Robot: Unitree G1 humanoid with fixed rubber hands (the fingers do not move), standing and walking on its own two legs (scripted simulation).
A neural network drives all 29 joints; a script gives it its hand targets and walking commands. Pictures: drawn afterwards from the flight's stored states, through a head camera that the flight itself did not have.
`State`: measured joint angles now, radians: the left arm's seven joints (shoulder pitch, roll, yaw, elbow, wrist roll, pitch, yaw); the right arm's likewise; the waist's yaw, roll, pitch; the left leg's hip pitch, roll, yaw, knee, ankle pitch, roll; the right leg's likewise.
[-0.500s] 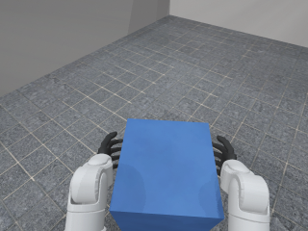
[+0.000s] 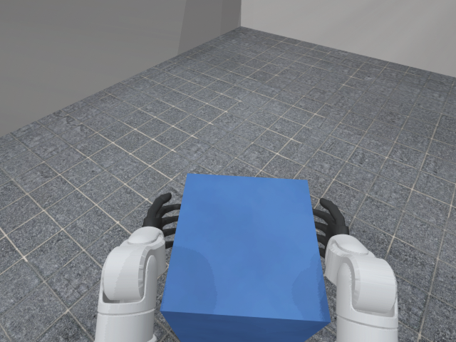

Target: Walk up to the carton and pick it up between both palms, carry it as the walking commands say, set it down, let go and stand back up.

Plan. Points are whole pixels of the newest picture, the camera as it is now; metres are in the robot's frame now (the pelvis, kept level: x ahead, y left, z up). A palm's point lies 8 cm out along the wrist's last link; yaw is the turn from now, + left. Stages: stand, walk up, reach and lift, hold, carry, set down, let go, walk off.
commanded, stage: carry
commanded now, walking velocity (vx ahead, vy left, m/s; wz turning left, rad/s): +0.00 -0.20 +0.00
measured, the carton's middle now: (241, 267) +0.26 +0.00 +0.01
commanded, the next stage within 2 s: none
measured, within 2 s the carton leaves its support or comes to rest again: neither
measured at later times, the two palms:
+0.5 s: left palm (229, 267) +0.22 +0.01 +0.10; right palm (431, 268) +0.23 -0.27 +0.10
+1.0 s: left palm (328, 321) +0.16 -0.12 +0.09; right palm out of the picture +0.17 -0.40 +0.10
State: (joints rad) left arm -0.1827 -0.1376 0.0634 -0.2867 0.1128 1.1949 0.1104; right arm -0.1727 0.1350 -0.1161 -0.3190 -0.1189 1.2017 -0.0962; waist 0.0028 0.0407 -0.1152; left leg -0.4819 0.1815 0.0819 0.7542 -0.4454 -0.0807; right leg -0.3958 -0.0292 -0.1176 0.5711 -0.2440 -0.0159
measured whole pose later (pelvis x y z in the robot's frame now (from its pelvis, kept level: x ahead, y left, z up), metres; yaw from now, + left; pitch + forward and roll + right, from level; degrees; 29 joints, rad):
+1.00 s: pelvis -0.10 -0.27 +0.01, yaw +1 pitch +4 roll -2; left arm -0.15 -0.13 0.08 -0.34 0.11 1.22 0.12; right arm -0.16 0.13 -0.08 -0.31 -0.10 1.19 -0.10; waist 0.02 -0.01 -0.09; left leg -0.33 0.12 0.14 0.53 -0.26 -0.02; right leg -0.53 -0.02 -0.06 0.90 -0.35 0.03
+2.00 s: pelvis -0.20 -0.59 +0.00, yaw +2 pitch +4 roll +0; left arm -0.19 -0.14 0.08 -0.32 0.12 1.19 0.11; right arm -0.18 0.14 -0.11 -0.34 -0.09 1.19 -0.11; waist -0.01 0.00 -0.07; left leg -0.42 0.05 0.14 0.80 -0.50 -0.01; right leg -0.43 0.01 -0.17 0.58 -0.23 -0.10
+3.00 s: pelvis -0.18 -0.76 +0.01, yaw +2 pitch +3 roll +1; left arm -0.18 -0.14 0.13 -0.28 0.11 1.24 0.10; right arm -0.20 0.14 -0.07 -0.26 -0.13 1.23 -0.11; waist -0.01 0.00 -0.14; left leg -0.11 0.06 0.15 0.34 -0.27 -0.02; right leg -0.31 -0.05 -0.16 0.46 -0.24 -0.01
